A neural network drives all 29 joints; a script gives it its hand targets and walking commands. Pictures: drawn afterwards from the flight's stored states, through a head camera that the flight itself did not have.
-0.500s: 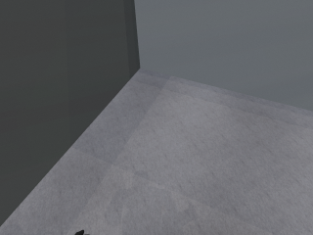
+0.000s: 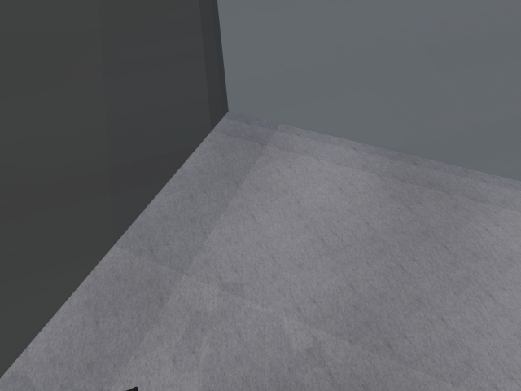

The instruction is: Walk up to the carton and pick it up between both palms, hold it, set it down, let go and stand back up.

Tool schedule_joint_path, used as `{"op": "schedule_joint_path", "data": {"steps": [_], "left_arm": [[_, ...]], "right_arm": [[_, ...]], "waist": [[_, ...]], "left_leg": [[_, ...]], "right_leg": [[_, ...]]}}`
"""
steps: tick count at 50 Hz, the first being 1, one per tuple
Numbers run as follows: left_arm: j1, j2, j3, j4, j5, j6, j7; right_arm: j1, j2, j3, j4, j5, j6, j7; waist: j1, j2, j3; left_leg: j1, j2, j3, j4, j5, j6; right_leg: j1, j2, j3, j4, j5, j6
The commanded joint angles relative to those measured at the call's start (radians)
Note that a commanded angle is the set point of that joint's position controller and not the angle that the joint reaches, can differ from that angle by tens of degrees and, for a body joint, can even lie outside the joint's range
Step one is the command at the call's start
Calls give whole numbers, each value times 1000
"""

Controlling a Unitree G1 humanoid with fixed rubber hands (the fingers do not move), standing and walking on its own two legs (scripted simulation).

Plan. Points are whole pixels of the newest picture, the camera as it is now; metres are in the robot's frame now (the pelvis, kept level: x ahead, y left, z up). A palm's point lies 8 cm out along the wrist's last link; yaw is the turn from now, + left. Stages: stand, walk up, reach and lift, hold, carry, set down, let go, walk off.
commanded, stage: stand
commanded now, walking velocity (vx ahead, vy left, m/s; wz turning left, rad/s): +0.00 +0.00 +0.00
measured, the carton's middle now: out of the picture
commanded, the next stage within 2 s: walk up in 1.14 s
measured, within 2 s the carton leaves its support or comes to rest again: neither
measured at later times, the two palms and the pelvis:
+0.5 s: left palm out of the picture +0.10 +0.25 -0.11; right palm out of the picture +0.07 -0.25 -0.11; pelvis +0.00 +0.01 +0.00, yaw -1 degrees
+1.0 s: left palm out of the picture +0.10 +0.25 -0.11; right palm out of the picture +0.07 -0.25 -0.11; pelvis +0.00 +0.01 +0.00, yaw -2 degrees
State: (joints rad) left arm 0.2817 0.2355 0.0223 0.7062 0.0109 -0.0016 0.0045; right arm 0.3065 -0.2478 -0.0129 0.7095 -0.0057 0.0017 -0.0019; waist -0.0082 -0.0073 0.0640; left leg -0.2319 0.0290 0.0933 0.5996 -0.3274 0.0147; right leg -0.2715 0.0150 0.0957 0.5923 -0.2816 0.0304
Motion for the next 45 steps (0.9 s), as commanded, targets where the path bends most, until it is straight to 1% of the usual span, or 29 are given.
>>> {"op": "schedule_joint_path", "data": {"steps": [1, 2, 3, 5, 9, 13, 14, 15, 16, 17, 19, 21, 23, 24, 25, 26, 28, 31, 33, 35, 36, 37, 38, 40, 41, 42, 43, 44, 45], "left_arm": [[7, 126, 34, -83, -2, -15, 5], [8, 128, 33, -86, -2, -15, 5], [6, 123, 33, -82, 0, -16, 5], [5, 136, 34, -76, -1, -15, 7], [0, 133, 33, -73, 0, -14, 5], [-2, 134, 33, -69, 2, -16, 6], [12, 132, 30, -68, 0, -17, 6], [11, 130, 30, -63, -4, -17, 6], [-1, 129, 30, -67, -1, -15, 7], [-4, 137, 31, -70, -1, -15, 8], [-12, 133, 30, -71, 1, -15, 8], [-1, 130, 31, -66, 1, -14, 8], [-5, 138, 29, -66, -2, -13, 10], [-11, 130, 29, -60, 0, -12, 9], [-7, 135, 30, -59, -1, -11, 9], [-7, 134, 28, -56, -2, -10, 9], [-7, 137, 28, -53, -4, -9, 8], [-15, 131, 28, -49, -1, -10, 8], [-4, 131, 29, -49, 0, -9, 6], [1, 132, 33, -51, 1, -11, 6], [-2, 134, 30, -50, 0, -9, 6], [-19, 136, 31, -52, -3, -10, 7], [-5, 130, 28, -50, -1, -11, 7], [-11, 141, 32, -45, -1, -13, 9], [-11, 133, 28, -46, -1, -13, 10], [-7, 126, 28, -43, 1, -12, 10], [-1, 133, 24, -39, 1, -11, 10], [-1, 137, 27, -32, 1, -12, 10], [-3, 139, 26, -34, -1, -13, 12]], "right_arm": [[24, -141, -41, -85, 3, -15, -4], [22, -138, -37, -82, 2, -15, -6], [21, -139, -38, -84, 0, -15, -5], [25, -140, -36, -87, 2, -16, -5], [19, -141, -42, -89, 0, -10, -4], [29, -145, -36, -82, 2, -13, -6], [23, -148, -34, -81, 2, -13, -6], [21, -146, -36, -80, 1, -13, -6], [26, -148, -38, -80, 3, -13, -6], [30, -146, -37, -78, 5, -14, -6], [28, -148, -38, -84, 5, -16, -6], [27, -152, -40, -86, 2, -16, -5], [23, -144, -33, -90, 4, -14, -5], [22, -150, -37, -92, 4, -13, -6], [17, -147, -35, -88, 3, -12, -7], [27, -146, -33, -91, 3, -10, -6], [34, -152, -38, -84, 2, -10, -6], [35, -156, -38, -81, 6, -10, -5], [33, -159, -35, -77, 3, -11, -7], [29, -155, -38, -75, 3, -13, -7], [24, -156, -38, -79, 6, -12, -8], [32, -154, -36, -78, 8, -13, -7], [30, -160, -37, -75, 3, -13, -7], [36, -154, -34, -70, 3, -14, -7], [36, -155, -35, -70, 3, -14, -7], [23, -161, -37, -69, 3, -15, -7], [28, -159, -39, -68, 4, -13, -7], [32, -155, -37, -68, 3, -13, -7], [38, -154, -35, -65, 4, -13, -8]], "waist": [[-1, 11, -49], [4, -6, -41], [3, 26, -49], [4, -5, -60], [0, 7, -31], [3, -2, -26], [3, 23, -27], [2, 6, -39], [-6, 16, -25], [-6, -8, -38], [0, -12, -55], [-1, 12, -58], [4, -2, -53], [-1, 16, -33], [5, 15, -23], [0, -10, -25], [0, 2, -18], [-5, -20, -24], [0, 15, -23], [4, -5, -18], [3, 7, -8], [-7, -24, -3], [2, 16, -22], [-1, -12, -41], [-5, -8, -38], [5, 26, -27], [2, 7, -23], [0, 20, -23], [-4, -3, -28]], "left_leg": [[3, 94, -115, -169, 119, 30], [11, 98, -117, -168, 128, 33], [12, 96, -112, -164, 143, 30], [17, 97, -112, -162, 155, 31], [-6, 98, -117, -183, 74, 31], [0, 98, -111, -182, 88, 29], [10, 97, -101, -175, 115, 28], [23, 96, -102, -175, 124, 27], [5, 95, -101, -174, 120, 26], [14, 102, -106, -178, 121, 30], [26, 104, -105, -177, 163, 32], [18, 106, -106, -178, 145, 33], [30, 102, -101, -172, 143, 33], [19, 104, -105, -177, 138, 34], [18, 106, -107, -181, 135, 34], [15, 109, -105, -181, 115, 35], [14, 105, -109, -187, 102, 35], [9, 104, -110, -192, 76, 31], [5, 101, -104, -195, 68, 31], [13, 102, -101, -198, 83, 32], [4, 108, -111, -204, 81, 36], [-6, 110, -113, -206, 86, 37], [10, 107, -105, -201, 89, 35], [25, 104, -103, -197, 95, 31], [22, 105, -104, -199, 94, 33], [19, 111, -103, -206, 78, 32], [23, 106, -102, -206, 87, 32], [29, 108, -99, -201, 105, 31], [33, 110, -101, -197, 119, 35]], "right_leg": [[-10, -68, 74, -98, 180, -54], [-16, -68, 75, -97, 191, -53], [-2, -68, 76, -93, 205, -53], [-2, -67, 76, -95, 217, -52], [-16, -61, 80, -102, 153, -51], [-9, -64, 85, -106, 165, -49], [-13, -65, 88, -108, 190, -49], [-20, -65, 89, -107, 194, -50], [-12, -64, 85, -104, 197, -52], [-8, -65, 88, -100, 196, -56], [7, -63, 78, -86, 222, -53], [16, -64, 77, -92, 211, -52], [-1, -66, 83, -94, 206, -49], [-2, -64, 76, -96, 201, -45], [-8, -64, 83, -96, 197, -42], [-15, -64, 82, -104, 176, -44], [-17, -60, 84, -105, 177, -44], [-11, -59, 84, -108, 162, -48], [-7, -58, 90, -111, 153, -46], [-11, -55, 84, -104, 178, -45], [-17, -56, 86, -103, 169, -47], [-13, -52, 86, -101, 179, -50], [-6, -55, 93, -106, 183, -51], [-3, -55, 91, -101, 184, -45], [-6, -55, 90, -104, 186, -46], [-9, -57, 89, -103, 177, -43], [-11, -55, 92, -101, 186, -41], [-14, -58, 94, -106, 196, -45], [-12, -60, 96, -110, 204, -45]]}}
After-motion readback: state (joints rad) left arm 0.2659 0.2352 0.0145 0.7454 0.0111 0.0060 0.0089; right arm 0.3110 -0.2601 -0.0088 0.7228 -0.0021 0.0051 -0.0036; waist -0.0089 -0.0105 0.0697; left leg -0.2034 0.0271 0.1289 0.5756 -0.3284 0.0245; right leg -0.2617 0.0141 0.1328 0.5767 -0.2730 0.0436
